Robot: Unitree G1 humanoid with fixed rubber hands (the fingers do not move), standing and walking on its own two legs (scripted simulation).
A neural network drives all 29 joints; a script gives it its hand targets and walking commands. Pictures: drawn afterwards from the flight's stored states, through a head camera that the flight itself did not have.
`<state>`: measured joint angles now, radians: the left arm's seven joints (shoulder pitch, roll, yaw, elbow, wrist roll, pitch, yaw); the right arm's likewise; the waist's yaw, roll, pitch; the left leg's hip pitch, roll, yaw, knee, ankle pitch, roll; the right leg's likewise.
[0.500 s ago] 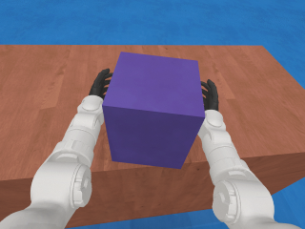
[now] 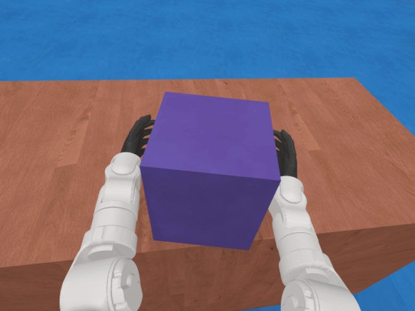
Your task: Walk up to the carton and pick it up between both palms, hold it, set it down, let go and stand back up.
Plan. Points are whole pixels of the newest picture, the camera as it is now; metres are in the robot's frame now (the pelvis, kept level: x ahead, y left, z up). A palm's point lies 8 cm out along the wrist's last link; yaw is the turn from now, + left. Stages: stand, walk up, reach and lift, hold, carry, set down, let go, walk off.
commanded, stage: reach and lift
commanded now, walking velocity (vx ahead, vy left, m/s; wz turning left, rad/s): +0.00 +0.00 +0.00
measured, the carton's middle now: (208, 174) +0.39 -0.06 +0.06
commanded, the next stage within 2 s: none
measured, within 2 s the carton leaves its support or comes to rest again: leaves its support in 0.86 s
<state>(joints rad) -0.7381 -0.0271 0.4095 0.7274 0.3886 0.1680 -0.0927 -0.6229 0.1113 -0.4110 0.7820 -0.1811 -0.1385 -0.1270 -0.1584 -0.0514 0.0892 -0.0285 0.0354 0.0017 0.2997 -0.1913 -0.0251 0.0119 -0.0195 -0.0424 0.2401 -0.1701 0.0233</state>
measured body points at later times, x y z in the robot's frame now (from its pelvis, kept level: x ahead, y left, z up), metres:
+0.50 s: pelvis +0.00 +0.00 +0.00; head +0.02 +0.02 +0.45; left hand +0.43 +0.09 +0.10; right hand +0.36 -0.21 +0.10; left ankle -0.01 +0.13 -0.75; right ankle -0.02 -0.13 -0.75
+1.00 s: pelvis -0.02 +0.00 +0.00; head -0.01 +0.02 +0.45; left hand +0.41 +0.08 +0.11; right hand +0.34 -0.21 +0.10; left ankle -0.01 +0.13 -0.75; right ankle -0.02 -0.12 -0.75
